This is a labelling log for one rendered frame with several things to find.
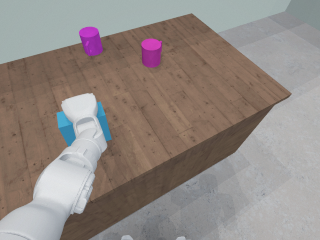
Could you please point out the left robot forearm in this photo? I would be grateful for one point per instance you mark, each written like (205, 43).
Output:
(86, 149)

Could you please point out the table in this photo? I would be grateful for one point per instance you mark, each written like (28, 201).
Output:
(167, 123)

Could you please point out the robot left hand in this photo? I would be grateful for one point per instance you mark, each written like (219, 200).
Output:
(84, 104)

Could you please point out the left robot upper arm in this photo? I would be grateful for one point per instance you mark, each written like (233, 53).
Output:
(64, 190)

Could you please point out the sponge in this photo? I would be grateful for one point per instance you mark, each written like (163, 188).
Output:
(66, 127)

